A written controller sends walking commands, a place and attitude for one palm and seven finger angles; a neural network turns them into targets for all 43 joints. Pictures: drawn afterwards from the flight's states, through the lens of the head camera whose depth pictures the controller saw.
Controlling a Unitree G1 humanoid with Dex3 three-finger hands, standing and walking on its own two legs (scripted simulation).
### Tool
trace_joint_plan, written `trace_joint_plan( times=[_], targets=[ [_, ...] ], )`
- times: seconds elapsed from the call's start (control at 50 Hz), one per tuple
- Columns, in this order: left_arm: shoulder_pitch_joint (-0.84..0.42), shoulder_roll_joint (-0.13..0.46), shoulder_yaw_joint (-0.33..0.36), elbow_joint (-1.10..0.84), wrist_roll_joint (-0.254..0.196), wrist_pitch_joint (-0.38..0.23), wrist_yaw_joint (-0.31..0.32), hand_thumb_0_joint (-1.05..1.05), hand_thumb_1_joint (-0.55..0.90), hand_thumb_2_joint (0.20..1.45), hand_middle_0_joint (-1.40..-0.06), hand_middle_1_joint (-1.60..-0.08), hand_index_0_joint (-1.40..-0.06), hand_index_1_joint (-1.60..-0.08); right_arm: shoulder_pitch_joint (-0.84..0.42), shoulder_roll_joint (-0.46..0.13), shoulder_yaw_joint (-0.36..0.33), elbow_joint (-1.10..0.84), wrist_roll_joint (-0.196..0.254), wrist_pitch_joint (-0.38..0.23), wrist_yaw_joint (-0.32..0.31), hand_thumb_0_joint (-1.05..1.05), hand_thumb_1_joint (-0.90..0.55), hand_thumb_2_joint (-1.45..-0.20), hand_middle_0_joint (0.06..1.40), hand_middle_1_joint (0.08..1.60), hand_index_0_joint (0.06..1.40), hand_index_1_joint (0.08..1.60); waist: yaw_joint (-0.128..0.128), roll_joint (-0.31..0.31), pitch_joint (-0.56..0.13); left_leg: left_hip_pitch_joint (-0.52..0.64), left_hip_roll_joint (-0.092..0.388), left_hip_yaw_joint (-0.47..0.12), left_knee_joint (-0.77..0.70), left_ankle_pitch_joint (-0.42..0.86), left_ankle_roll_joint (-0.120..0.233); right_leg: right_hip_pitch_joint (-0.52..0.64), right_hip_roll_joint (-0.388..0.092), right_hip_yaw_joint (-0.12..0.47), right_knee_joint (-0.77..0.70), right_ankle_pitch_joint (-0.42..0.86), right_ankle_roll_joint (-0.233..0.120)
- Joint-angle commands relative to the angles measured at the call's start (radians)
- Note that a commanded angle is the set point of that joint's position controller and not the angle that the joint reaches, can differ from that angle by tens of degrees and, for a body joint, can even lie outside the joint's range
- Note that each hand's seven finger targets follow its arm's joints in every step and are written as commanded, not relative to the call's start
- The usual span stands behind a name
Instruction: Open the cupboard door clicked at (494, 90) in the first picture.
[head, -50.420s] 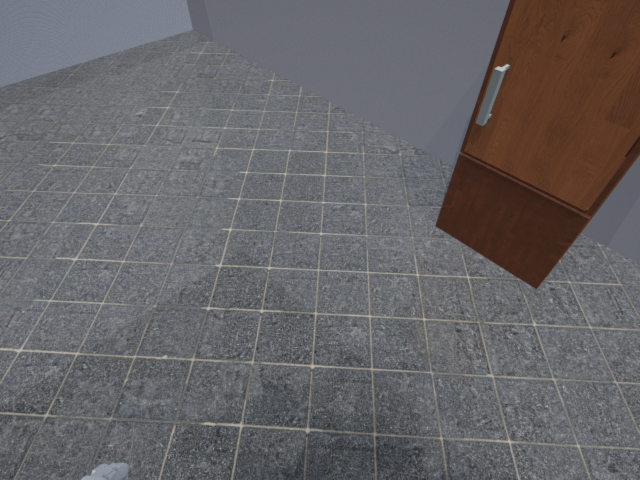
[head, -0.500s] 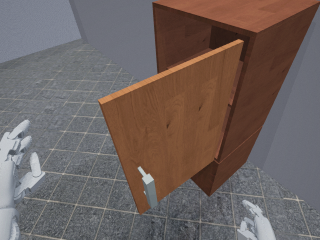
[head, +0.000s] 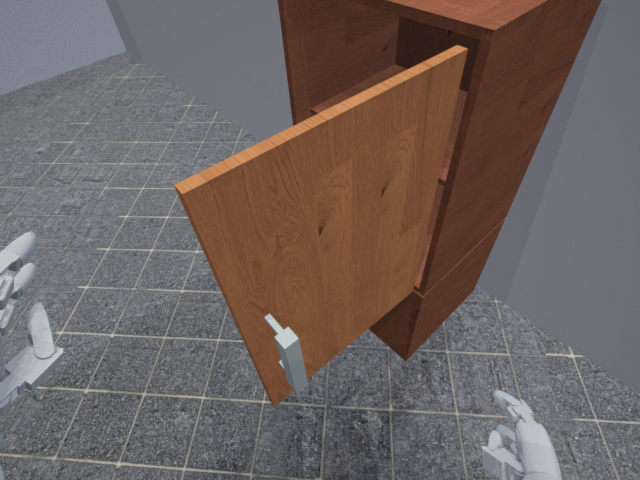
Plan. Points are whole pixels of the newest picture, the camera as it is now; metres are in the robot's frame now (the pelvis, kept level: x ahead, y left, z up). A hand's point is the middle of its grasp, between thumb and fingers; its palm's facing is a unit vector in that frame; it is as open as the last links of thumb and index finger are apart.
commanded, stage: step back with the hand held close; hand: left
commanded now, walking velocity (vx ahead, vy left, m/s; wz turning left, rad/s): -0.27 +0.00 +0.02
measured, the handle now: (285, 353) +0.33 +0.09 -0.11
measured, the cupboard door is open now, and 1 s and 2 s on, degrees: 87 87 87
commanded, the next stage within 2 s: stop stepping back and stand still in 0.92 s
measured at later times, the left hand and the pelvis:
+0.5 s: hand out of the picture +0.12 +0.29 +0.15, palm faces +0.43 -0.72 -0.55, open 7.4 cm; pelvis -0.08 +0.01 -0.01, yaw +4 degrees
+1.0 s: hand out of the picture +0.03 +0.29 +0.16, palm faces +0.47 -0.74 -0.49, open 7.5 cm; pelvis -0.17 +0.02 -0.03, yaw -1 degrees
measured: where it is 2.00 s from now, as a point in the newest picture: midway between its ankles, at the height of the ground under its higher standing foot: outside the picture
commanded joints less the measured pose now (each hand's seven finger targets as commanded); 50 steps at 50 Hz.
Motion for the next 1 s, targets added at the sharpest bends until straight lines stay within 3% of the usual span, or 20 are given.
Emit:
trace_joint_plan(
  times=[0.0,0.1,0.3,0.44,0.48,0.54,0.6,0.64,0.66,0.7,0.72,0.74,0.78,0.86,0.88,0.9,0.92,0.94,0.96,0.98],
  targets=[
    [-0.004,0.214,0.174,-0.207,-0.007,-0.061,0.034,0.0,0.9,0.9,-0.2,-0.3,-0.2,-0.3,-0.096,-0.093,-0.032,-0.173,0.001,-0.028,-0.017,0.0,-0.9,-0.9,0.2,0.3,0.2,0.3,0.007,-0.058,-0.187,0.122,0.052,-0.041,-0.006,0.345,0.013,-0.021,-0.048,0.018,-0.015,0.401,0.019],
    [0.016,0.22,0.178,-0.236,-0.006,-0.069,0.045,0.0,0.9,0.9,-0.2,-0.3,-0.2,-0.3,-0.091,-0.098,-0.036,-0.181,0.002,-0.03,-0.019,0.0,-0.9,-0.9,0.2,0.3,0.2,0.3,0.005,-0.028,-0.175,0.066,0.056,-0.049,-0.02,0.257,0.014,-0.03,-0.04,0.028,-0.008,0.332,0.02],
    [0.0,0.209,0.177,-0.249,0.017,-0.111,0.063,0.0,0.9,0.9,-0.2,-0.3,-0.2,-0.3,-0.072,-0.111,-0.034,-0.178,-0.001,-0.067,-0.017,0.0,-0.9,-0.9,0.2,0.3,0.2,0.3,-0.008,0.003,-0.072,-0.191,0.073,-0.122,-0.119,-0.262,0.036,-0.019,-0.006,0.043,-0.022,-0.021,0.018],
    [0.001,0.21,0.223,-0.272,0.043,-0.134,0.063,0.0,0.9,0.9,-0.2,-0.3,-0.2,-0.3,-0.074,-0.118,-0.043,-0.178,-0.008,-0.115,-0.015,0.0,-0.9,-0.9,0.2,0.3,0.2,0.3,0.012,0.104,-0.11,-0.485,0.156,-0.22,-0.216,-0.506,0.098,0.227,0.067,0.032,0.239,0.085,0.027],
    [0.031,0.202,0.216,-0.273,0.03,-0.135,0.059,0.0,0.9,0.9,-0.2,-0.3,-0.2,-0.3,-0.06,-0.102,-0.041,-0.171,-0.007,-0.124,-0.007,0.0,-0.9,-0.9,0.2,0.3,0.2,0.3,0.004,0.013,-0.109,-0.415,0.103,-0.164,-0.111,-0.421,0.072,0.13,0.03,0.09,0.149,0.078,0.005],
    [-0.041,0.203,0.174,-0.309,0.02,-0.132,0.066,0.0,0.9,0.9,-0.2,-0.3,-0.2,-0.3,-0.019,-0.095,-0.046,-0.128,-0.01,-0.125,0.003,0.0,-0.9,-0.9,0.2,0.3,0.2,0.3,-0.021,-0.161,-0.095,-0.107,-0.019,-0.05,0.198,-0.238,-0.004,-0.261,-0.126,0.271,-0.109,-0.092,-0.065],
    [-0.096,0.214,0.153,-0.304,0.022,-0.12,0.086,0.0,0.9,0.9,-0.2,-0.3,-0.2,-0.3,-0.017,-0.079,-0.044,-0.094,-0.014,-0.112,0.002,0.0,-0.9,-0.9,0.2,0.3,0.2,0.3,-0.037,-0.196,-0.112,0.033,-0.041,-0.033,0.251,-0.12,-0.023,-0.365,-0.168,0.222,-0.119,0.022,-0.076],
    [-0.113,0.239,0.173,-0.31,0.021,-0.123,0.087,0.0,0.9,0.9,-0.2,-0.3,-0.2,-0.3,-0.041,-0.087,-0.043,-0.098,-0.008,-0.105,-0.008,0.0,-0.9,-0.9,0.2,0.3,0.2,0.3,-0.031,-0.12,-0.089,0.02,-0.007,-0.078,0.128,-0.143,-0.008,-0.367,-0.098,0.148,-0.071,-0.042,-0.029],
    [-0.121,0.258,0.19,-0.333,0.023,-0.131,0.088,0.0,0.9,0.9,-0.2,-0.3,-0.2,-0.3,-0.062,-0.1,-0.045,-0.107,-0.009,-0.107,-0.016,0.0,-0.9,-0.9,0.2,0.3,0.2,0.3,-0.025,-0.022,-0.065,-0.047,0.04,-0.138,0.026,-0.222,0.007,-0.336,-0.048,0.117,-0.027,-0.108,-0.009],
    [-0.083,0.239,0.225,-0.343,0.035,-0.145,0.078,0.0,0.9,0.9,-0.2,-0.3,-0.2,-0.3,-0.084,-0.121,-0.04,-0.138,-0.013,-0.121,-0.017,0.0,-0.9,-0.9,0.2,0.3,0.2,0.3,-0.004,0.226,-0.089,-0.403,0.225,-0.374,-0.312,-0.6,0.085,0.007,0.103,0.012,0.328,-0.122,0.034],
    [-0.081,0.235,0.243,-0.339,0.042,-0.147,0.073,0.0,0.9,0.9,-0.2,-0.3,-0.2,-0.3,-0.1,-0.113,-0.048,-0.141,-0.02,-0.129,-0.014,0.0,-0.9,-0.9,0.2,0.3,0.2,0.3,0.009,0.285,-0.122,-0.53,0.309,-0.453,-0.402,-0.678,0.132,0.132,0.138,0.006,0.572,-0.118,0.028],
    [-0.09,0.255,0.26,-0.356,0.035,-0.149,0.068,0.0,0.9,0.9,-0.2,-0.3,-0.2,-0.3,-0.087,-0.09,-0.057,-0.135,-0.029,-0.138,-0.004,0.0,-0.9,-0.9,0.2,0.3,0.2,0.3,0.009,0.213,-0.146,-0.475,0.317,-0.432,-0.391,-0.558,0.132,0.072,0.135,0.019,0.694,-0.181,0.012],
    [-0.02,0.228,0.242,-0.298,0.014,-0.146,0.067,0.0,0.9,0.9,-0.2,-0.3,-0.2,-0.3,-0.098,-0.083,-0.066,-0.111,-0.028,-0.151,0.022,0.0,-0.9,-0.9,0.2,0.3,0.2,0.3,0.024,0.108,-0.173,-0.316,0.279,-0.305,-0.278,-0.373,0.12,-0.037,0.11,0.025,0.686,-0.235,-0.006],
    [0.024,0.2,0.193,-0.3,-0.028,-0.129,0.068,0.0,0.9,0.9,-0.2,-0.3,-0.2,-0.3,-0.091,-0.072,-0.054,-0.093,-0.017,-0.16,0.041,0.0,-0.9,-0.9,0.2,0.3,0.2,0.3,0.015,0.2,-0.188,-0.182,0.237,-0.16,-0.291,-0.299,0.031,-0.032,0.087,-0.052,0.342,-0.32,-0.034],
    [-0.006,0.2,0.179,-0.308,-0.036,-0.137,0.062,0.0,0.9,0.9,-0.2,-0.3,-0.2,-0.3,-0.079,-0.067,-0.047,-0.082,-0.021,-0.161,0.043,0.0,-0.9,-0.9,0.2,0.3,0.2,0.3,0.011,0.163,-0.19,-0.128,0.236,-0.153,-0.272,-0.252,0.003,-0.035,0.071,-0.042,0.18,-0.328,-0.044],
    [-0.041,0.209,0.177,-0.309,-0.034,-0.147,0.056,0.0,0.9,0.9,-0.2,-0.3,-0.2,-0.3,-0.073,-0.071,-0.048,-0.073,-0.025,-0.155,0.042,0.0,-0.9,-0.9,0.2,0.3,0.2,0.3,0.007,0.1,-0.171,-0.081,0.213,-0.118,-0.188,-0.219,-0.034,-0.07,0.026,0.015,-0.004,-0.29,-0.063],
    [-0.073,0.224,0.173,-0.31,-0.024,-0.159,0.056,0.0,0.9,0.9,-0.2,-0.3,-0.2,-0.3,-0.052,-0.064,-0.047,-0.06,-0.022,-0.144,0.043,0.0,-0.9,-0.9,0.2,0.3,0.2,0.3,-0.006,-0.044,-0.156,-0.007,0.142,-0.062,0.021,-0.127,-0.068,-0.188,-0.092,0.219,-0.167,-0.266,-0.115],
    [-0.126,0.265,0.181,-0.329,-0.008,-0.169,0.066,0.0,0.9,0.9,-0.2,-0.3,-0.2,-0.3,-0.05,-0.058,-0.042,-0.043,-0.022,-0.134,0.04,0.0,-0.9,-0.9,0.2,0.3,0.2,0.3,-0.007,-0.196,-0.155,0.076,0.073,-0.041,0.302,-0.061,-0.081,-0.381,-0.294,0.459,-0.268,-0.17,-0.177],
    [-0.192,0.323,0.224,-0.358,0.017,-0.187,0.09,0.0,0.9,0.9,-0.2,-0.3,-0.2,-0.3,-0.043,-0.052,-0.031,-0.022,-0.051,-0.138,0.039,0.0,-0.9,-0.9,0.2,0.3,0.2,0.3,-0.006,-0.165,-0.165,0.048,0.039,-0.045,0.409,-0.145,-0.078,-0.362,-0.374,0.439,-0.225,0.248,-0.21],
    [-0.244,0.278,0.155,-0.323,0.03,-0.174,0.083,0.0,0.9,0.9,-0.2,-0.3,-0.2,-0.3,-0.061,-0.038,-0.023,-0.038,-0.041,-0.147,0.033,0.0,-0.9,-0.9,0.2,0.3,0.2,0.3,-0.006,-0.227,-0.197,-0.027,-0.003,-0.023,0.395,-0.158,-0.07,-0.214,-0.299,0.28,-0.101,0.48,-0.153]
  ],
)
